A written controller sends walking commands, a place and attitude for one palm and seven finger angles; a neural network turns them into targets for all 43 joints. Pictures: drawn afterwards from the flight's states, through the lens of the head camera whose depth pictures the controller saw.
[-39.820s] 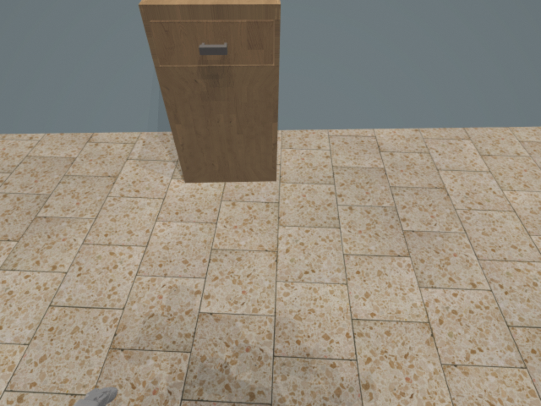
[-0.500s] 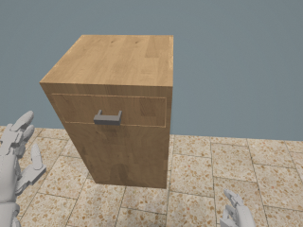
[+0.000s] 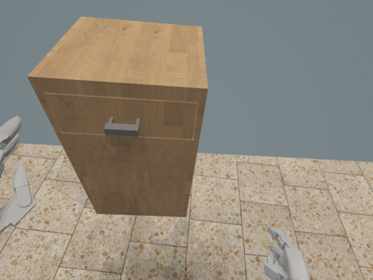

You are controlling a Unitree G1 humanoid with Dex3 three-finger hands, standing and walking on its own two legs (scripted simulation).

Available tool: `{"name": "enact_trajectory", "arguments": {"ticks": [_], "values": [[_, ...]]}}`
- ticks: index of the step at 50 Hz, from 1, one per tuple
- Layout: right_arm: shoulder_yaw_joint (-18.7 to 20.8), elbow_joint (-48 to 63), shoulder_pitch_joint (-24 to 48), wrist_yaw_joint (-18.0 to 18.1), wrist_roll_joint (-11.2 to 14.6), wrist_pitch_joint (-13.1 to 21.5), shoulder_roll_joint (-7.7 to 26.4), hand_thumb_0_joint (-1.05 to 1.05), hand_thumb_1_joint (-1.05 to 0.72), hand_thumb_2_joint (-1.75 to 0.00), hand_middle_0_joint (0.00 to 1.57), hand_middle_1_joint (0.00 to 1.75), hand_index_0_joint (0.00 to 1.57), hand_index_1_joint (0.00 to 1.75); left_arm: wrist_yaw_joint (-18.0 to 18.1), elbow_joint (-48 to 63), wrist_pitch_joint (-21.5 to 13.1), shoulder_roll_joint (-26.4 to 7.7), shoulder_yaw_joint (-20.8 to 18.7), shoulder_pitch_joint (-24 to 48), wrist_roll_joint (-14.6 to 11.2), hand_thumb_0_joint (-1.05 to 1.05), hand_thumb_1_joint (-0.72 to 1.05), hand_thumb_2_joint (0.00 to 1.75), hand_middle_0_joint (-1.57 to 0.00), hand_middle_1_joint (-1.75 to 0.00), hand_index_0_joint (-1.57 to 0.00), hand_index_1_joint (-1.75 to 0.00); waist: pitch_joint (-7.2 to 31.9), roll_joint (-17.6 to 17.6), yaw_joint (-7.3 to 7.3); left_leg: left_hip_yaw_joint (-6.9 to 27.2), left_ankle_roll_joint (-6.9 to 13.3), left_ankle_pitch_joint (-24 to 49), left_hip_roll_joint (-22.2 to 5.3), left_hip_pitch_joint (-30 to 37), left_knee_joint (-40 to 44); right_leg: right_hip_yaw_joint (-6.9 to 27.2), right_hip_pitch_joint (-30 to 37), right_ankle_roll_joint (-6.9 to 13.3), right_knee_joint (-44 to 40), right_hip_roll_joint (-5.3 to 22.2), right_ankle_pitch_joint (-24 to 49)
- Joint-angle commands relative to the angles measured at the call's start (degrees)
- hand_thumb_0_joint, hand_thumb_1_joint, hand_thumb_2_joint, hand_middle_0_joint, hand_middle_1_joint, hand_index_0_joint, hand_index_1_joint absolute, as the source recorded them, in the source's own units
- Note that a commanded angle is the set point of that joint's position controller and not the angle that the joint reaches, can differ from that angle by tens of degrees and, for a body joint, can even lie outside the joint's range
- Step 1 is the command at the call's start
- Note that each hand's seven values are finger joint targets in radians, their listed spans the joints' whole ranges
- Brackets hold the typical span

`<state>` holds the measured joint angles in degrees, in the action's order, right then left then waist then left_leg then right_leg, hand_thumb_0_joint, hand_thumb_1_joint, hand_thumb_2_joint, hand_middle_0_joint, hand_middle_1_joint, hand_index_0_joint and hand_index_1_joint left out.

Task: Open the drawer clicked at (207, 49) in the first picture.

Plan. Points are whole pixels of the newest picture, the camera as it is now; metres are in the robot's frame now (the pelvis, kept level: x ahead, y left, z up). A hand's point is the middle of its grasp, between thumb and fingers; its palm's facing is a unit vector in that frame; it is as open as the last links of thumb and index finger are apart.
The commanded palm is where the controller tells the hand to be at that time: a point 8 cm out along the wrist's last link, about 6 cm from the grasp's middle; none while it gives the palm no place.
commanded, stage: step back with the hand held close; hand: left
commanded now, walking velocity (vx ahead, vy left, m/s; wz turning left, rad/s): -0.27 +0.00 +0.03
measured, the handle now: (123, 125) +0.55 +0.23 -0.03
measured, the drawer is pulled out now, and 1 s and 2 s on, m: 0.00 0.00 0.00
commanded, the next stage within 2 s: stop stepping back and stand still in 0.82 s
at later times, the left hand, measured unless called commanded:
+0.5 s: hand (15, 247) +0.13 +0.24 +0.16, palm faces +0.36 -0.82 -0.44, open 7.4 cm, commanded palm +0.06 +0.28 +0.19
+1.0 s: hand out of the picture +0.00 +0.23 +0.17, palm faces +0.29 -0.87 -0.40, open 7.4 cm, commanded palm -0.07 +0.28 +0.19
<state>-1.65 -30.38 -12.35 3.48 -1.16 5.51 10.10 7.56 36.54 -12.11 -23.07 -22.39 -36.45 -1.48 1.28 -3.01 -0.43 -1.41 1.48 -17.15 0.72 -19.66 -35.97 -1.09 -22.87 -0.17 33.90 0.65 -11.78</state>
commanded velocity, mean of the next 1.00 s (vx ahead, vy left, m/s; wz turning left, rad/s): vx -0.30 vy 0.00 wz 0.00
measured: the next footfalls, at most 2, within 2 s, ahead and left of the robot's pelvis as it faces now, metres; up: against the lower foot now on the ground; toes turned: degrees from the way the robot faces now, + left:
right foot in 0.38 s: -0.02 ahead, -0.12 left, +0.00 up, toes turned +4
left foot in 0.62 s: -0.02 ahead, +0.10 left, +0.00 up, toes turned +1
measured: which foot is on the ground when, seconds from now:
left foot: down 0.00-0.46, up 0.48-0.60, down 0.62-1.00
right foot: down 0.00-0.26, up 0.28-0.36, down 0.38-0.62, up 0.64-1.00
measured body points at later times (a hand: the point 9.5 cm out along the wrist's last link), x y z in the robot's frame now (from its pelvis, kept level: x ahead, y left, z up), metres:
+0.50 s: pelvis -0.07 +0.00 +0.00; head -0.04 +0.01 +0.45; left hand +0.11 +0.28 +0.18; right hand +0.10 -0.24 -0.08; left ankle +0.01 +0.10 -0.72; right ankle -0.06 -0.12 -0.73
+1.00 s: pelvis -0.21 +0.00 +0.01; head -0.18 +0.03 +0.46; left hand -0.02 +0.28 +0.19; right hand -0.01 -0.20 -0.05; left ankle -0.06 +0.10 -0.72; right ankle -0.32 -0.10 -0.69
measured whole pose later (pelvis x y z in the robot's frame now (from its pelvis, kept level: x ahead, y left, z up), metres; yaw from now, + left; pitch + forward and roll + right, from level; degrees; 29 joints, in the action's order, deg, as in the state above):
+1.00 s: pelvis -0.21 +0.00 +0.01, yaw -1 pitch +4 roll -3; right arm -3.0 -32.7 -8.2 2.4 -1.5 9.0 7.8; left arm 7.5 37.5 -7.8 -24.0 -20.9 -34.6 -4.7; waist 1.7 -1.4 -0.7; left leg -1.9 1.5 3.4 -2.4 -26.7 -17.1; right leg -3.3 -13.3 0.2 40.1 -3.0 -30.3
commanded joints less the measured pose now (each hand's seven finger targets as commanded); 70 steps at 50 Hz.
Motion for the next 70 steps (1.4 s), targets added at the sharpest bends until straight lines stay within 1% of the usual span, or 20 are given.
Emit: {"name": "enact_trajectory", "arguments": {"ticks": [1,7,13,18,21,24,29,32,34,38,43,49,50,52,54,56,59,64,67,70], "values": [[3.78,7.99,3.34,0.57,0.92,3.1,9.66,0.0,-0.9,-0.9,0.2,0.3,0.2,0.3,1.14,5.83,-2.77,-4.98,-4.09,3.0,0.26,0.0,0.9,0.9,-0.2,-0.3,-0.2,-0.3,1.24,3.85,-0.54,5.53,0.76,-9.71,-6.2,-18.4,10.53,6.63,14.17,1.27,-2.86,3.09,5.13],[3.68,7.04,3.3,0.58,0.63,2.63,9.16,0.0,-0.9,-0.9,0.2,0.3,0.2,0.3,1.85,9.49,-3.55,-7.15,-2.99,8.37,0.84,0.0,0.9,0.9,-0.2,-0.3,-0.2,-0.3,2.98,-2.97,-1.01,1.81,-0.93,-8.8,-0.52,-1.22,-1.4,12.21,-5.59,3.94,-19.88,9.55,-20.4],[4.07,8.68,4.26,1.66,0.58,3.28,10.17,0.0,-0.9,-0.9,0.2,0.3,0.2,0.3,2.71,12.48,-3.98,-6.91,-5.9,2.46,1.39,0.0,0.9,0.9,-0.2,-0.3,-0.2,-0.3,5.61,17.76,0.18,17.41,4.68,-20.66,-13.48,-24.08,24.78,-0.05,18.36,-1.13,10.95,-3.76,-4.46],[4.57,7.51,4.61,1.2,0.73,5.17,10.11,0.0,-0.9,-0.9,0.2,0.3,0.2,0.3,1.79,8.39,-3.9,-5.71,-5.86,-1.7,0.49,0.0,0.9,0.9,-0.2,-0.3,-0.2,-0.3,4.29,8.14,0.24,10.79,3.5,-5.81,-10.93,-20.7,14.54,3.33,17.56,-0.13,2.72,-2.36,1.66],[4.44,4.53,3.99,0.27,0.67,4.78,9.24,0.0,-0.9,-0.9,0.2,0.3,0.2,0.3,1.59,6.27,-4.96,-6.91,-4.7,1.24,0.02,0.0,0.9,0.9,-0.2,-0.3,-0.2,-0.3,2.55,-0.14,-1.24,3.71,-2.07,7.17,-3.06,-7.77,1.27,15.58,4.15,4.8,-12.29,8.94,16.59],[5.43,4.7,5.64,0.28,1.85,4.65,8.13,0.0,-0.9,-0.9,0.2,0.3,0.2,0.3,1.91,8.11,-5.18,-8.89,-4.81,3.8,0.0,0.0,0.9,0.9,-0.2,-0.3,-0.2,-0.3,12.5,-6.32,-0.19,2.57,-3.14,-3.16,0.29,-5.32,-10.48,16.62,11.88,6.78,-10.92,14.56,39.72],[4.38,5.19,7.0,1.11,1.35,1.93,7.48,0.0,-0.9,-0.9,0.2,0.3,0.2,0.3,0.74,10.73,-3.22,-9.77,-6.9,0.47,-0.32,0.0,0.9,0.9,-0.2,-0.3,-0.2,-0.3,6.97,2.01,-0.5,0.89,-2.77,9.33,0.17,1.51,8.93,5.55,6.63,3.07,-6.61,6.13,28.44],[5.85,6.37,4.8,0.76,0.49,3.19,8.49,0.0,-0.9,-0.9,0.2,0.3,0.2,0.3,0.49,14.55,-4.11,-10.34,-6.92,-1.46,-1.16,0.0,0.9,0.9,-0.2,-0.3,-0.2,-0.3,12.96,17.93,1.03,15.2,4.36,50.62,-17.8,9.22,15.85,2.46,0.9,-0.85,16.0,-4.0,-16.99],[5.73,5.39,4.4,0.43,-0.89,5.34,8.56,0.0,-0.9,-0.9,0.2,0.3,0.2,0.3,-0.03,13.97,-4.36,-8.96,-6.33,-3.27,-1.65,0.0,0.9,0.9,-0.2,-0.3,-0.2,-0.3,12.83,16.66,1.03,17.88,6.02,37.23,-20.62,4.05,18.18,4.98,-0.28,-0.5,28.98,-4.32,-23.17],[5.09,3.29,4.13,-0.32,0.64,7.12,8.65,0.0,-0.9,-0.9,0.2,0.3,0.2,0.3,0.51,14.71,-1.99,-4.81,-2.48,-2.0,-2.04,0.0,0.9,0.9,-0.2,-0.3,-0.2,-0.3,12.71,12.15,0.34,8.96,5.49,44.3,-17.13,15.69,15.58,1.55,-5.27,-2.27,23.92,-3.7,-16.73],[4.02,3.41,6.28,0.07,0.11,7.22,9.02,0.0,-0.9,-0.9,0.2,0.3,0.2,0.3,0.83,12.31,0.25,-5.63,-2.22,1.99,-2.66,0.0,0.9,0.9,-0.2,-0.3,-0.2,-0.3,8.44,13.04,-0.44,10.76,5.52,12.33,-17.05,5.46,25.17,-0.42,1.96,-2.14,19.65,-4.22,-18.14],[3.21,6.4,7.11,-0.79,0.44,5.46,8.12,0.0,-0.9,-0.9,0.2,0.3,0.2,0.3,1.13,15.17,1.0,-9.79,-6.76,-2.97,-3.21,0.0,0.9,0.9,-0.2,-0.3,-0.2,-0.3,10.16,19.07,0.97,3.42,-1.95,-13.93,-8.01,-4.16,28.52,-7.88,20.08,1.8,-5.57,-6.88,-17.52],[2.86,6.97,7.26,-1.01,0.9,4.87,7.08,0.0,-0.9,-0.9,0.2,0.3,0.2,0.3,0.84,16.05,0.79,-10.01,-6.64,-3.87,-3.23,0.0,0.9,0.9,-0.2,-0.3,-0.2,-0.3,9.29,13.37,0.75,-0.04,-3.95,-13.08,-4.18,-3.96,20.46,-5.01,19.54,3.23,-15.4,-3.65,-16.37],[2.77,5.59,7.36,-1.14,1.12,3.05,6.89,0.0,-0.9,-0.9,0.2,0.3,0.2,0.3,0.85,18.26,-0.27,-14.65,-9.71,-3.55,-2.75,0.0,0.9,0.9,-0.2,-0.3,-0.2,-0.3,5.22,-9.25,1.86,1.04,-5.02,-4.83,2.04,-1.09,-19.4,23.78,-5.87,11.06,-30.33,20.51,-24.01],[1.79,4.76,7.46,-1.57,-0.58,2.83,7.57,0.0,-0.9,-0.9,0.2,0.3,0.2,0.3,1.97,18.51,-2.27,-17.16,-13.82,2.16,-2.19,0.0,0.9,0.9,-0.2,-0.3,-0.2,-0.3,4.34,-2.4,0.33,4.66,-4.38,-2.97,-2.94,-11.7,-26.8,20.57,-2.28,13.26,-26.92,23.3,-9.89],[3.42,3.78,4.67,-0.18,1.92,2.95,7.61,0.0,-0.9,-0.9,0.2,0.3,0.2,0.3,1.01,9.1,-1.0,-9.39,-7.08,-0.15,-1.94,0.0,0.9,0.9,-0.2,-0.3,-0.2,-0.3,5.11,-4.78,-1.2,1.76,-3.87,2.84,-1.81,-16.49,-25.29,9.62,10.12,6.74,-19.47,13.4,4.82],[2.92,2.76,5.65,1.04,1.35,3.37,8.25,0.0,-0.9,-0.9,0.2,0.3,0.2,0.3,1.04,3.77,-1.15,-7.44,-3.5,3.71,-0.92,0.0,0.9,0.9,-0.2,-0.3,-0.2,-0.3,-1.35,0.46,-0.29,-0.69,-2.06,-0.06,-3.66,-13.35,-11.76,7.76,8.83,7.08,-19.26,14.74,3.54],[3.51,2.04,3.56,2.57,0.77,4.98,8.82,0.0,-0.9,-0.9,0.2,0.3,0.2,0.3,1.86,1.38,-0.88,-6.97,-2.05,5.63,-0.32,0.0,0.9,0.9,-0.2,-0.3,-0.2,-0.3,-0.89,-6.08,0.76,-5.78,0.24,-2.19,-2.14,-2.36,8.09,10.16,12.46,7.18,-16.74,13.64,-2.03],[4.44,3.91,1.97,2.75,0.75,5.42,10.56,0.0,-0.9,-0.9,0.2,0.3,0.2,0.3,2.47,9.33,-1.88,-8.69,-3.66,5.53,-0.49,0.0,0.9,0.9,-0.2,-0.3,-0.2,-0.3,5.5,5.93,-0.37,1.63,3.46,15.37,-7.03,12.56,12.27,2.71,9.92,1.52,0.19,5.87,15.15],[3.59,3.56,0.3,1.86,0.51,6.28,8.96,0.0,-0.9,-0.9,0.2,0.3,0.2,0.3,2.57,13.8,-2.68,-9.79,-4.27,2.46,-0.22,0.0,0.9,0.9,-0.2,-0.3,-0.2,-0.3,7.73,16.28,-0.66,10.12,6.98,43.19,-14.99,22.88,9.38,-3.51,-3.55,-0.77,7.32,0.8,-8.37]]}}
